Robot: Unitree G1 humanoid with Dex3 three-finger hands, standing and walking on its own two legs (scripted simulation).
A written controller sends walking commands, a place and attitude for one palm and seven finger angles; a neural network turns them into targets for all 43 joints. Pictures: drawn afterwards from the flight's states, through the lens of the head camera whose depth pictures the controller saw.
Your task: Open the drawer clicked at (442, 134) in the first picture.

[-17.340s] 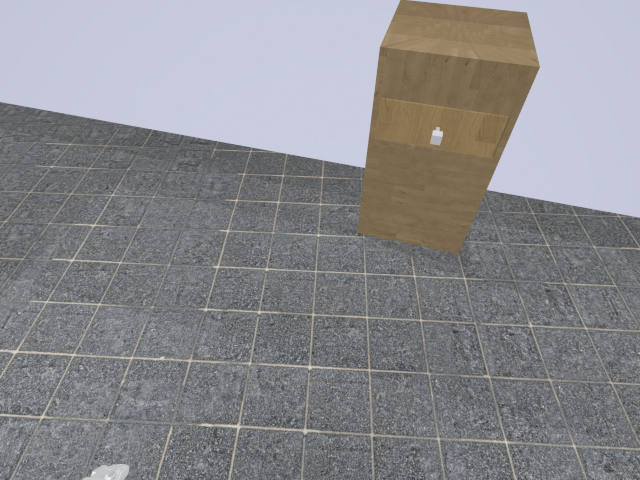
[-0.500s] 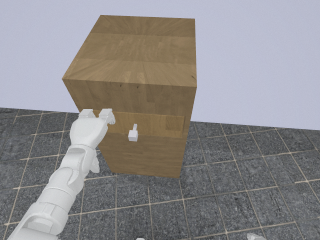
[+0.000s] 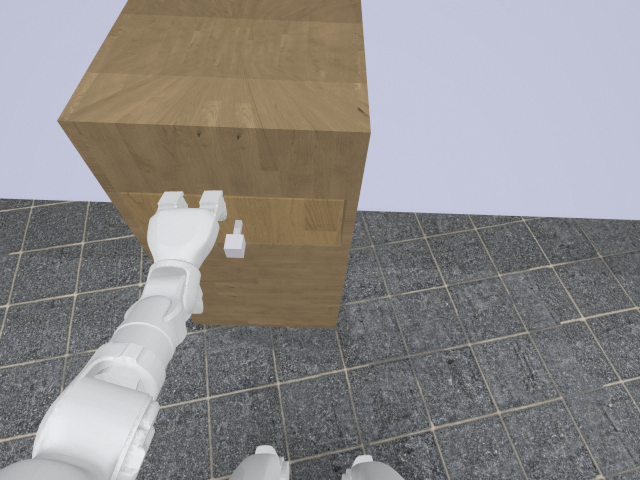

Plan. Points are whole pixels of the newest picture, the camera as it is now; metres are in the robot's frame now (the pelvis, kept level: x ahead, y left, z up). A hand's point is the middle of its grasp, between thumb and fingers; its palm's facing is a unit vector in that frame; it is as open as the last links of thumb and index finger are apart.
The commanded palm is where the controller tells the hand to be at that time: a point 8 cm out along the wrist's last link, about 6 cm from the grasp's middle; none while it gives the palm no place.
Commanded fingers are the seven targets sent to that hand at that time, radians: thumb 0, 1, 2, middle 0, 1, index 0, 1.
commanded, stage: move the hooked fingers above the handle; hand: left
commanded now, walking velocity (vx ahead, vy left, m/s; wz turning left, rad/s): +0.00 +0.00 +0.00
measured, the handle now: (236, 238) +0.53 +0.14 -0.14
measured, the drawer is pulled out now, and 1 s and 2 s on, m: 0.00 0.00 0.00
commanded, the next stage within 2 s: lower the fingers behind the handle in 1.36 s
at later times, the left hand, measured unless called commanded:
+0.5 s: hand (228, 246) +0.48 +0.14 -0.09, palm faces -0.07 -0.03 -1.00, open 13.8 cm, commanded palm +0.47 +0.14 -0.03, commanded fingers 0.00 -0.50 0.30 -0.30 -1.20 -0.30 -1.20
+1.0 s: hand (229, 246) +0.48 +0.14 -0.08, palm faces -0.02 -0.05 -1.00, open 13.8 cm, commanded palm +0.46 +0.14 -0.03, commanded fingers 0.00 -0.50 0.30 -0.30 -1.20 -0.30 -1.20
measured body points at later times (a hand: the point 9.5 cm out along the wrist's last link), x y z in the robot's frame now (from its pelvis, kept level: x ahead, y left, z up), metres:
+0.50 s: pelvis -0.01 +0.00 -0.05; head +0.13 +0.01 +0.38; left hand +0.48 +0.14 -0.04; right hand -0.02 -0.27 -0.18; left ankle +0.03 +0.08 -0.67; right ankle -0.01 -0.10 -0.67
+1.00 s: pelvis -0.01 +0.00 -0.05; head +0.12 +0.02 +0.38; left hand +0.47 +0.14 -0.03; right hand +0.02 -0.27 -0.17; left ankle +0.03 +0.08 -0.67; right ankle -0.01 -0.10 -0.67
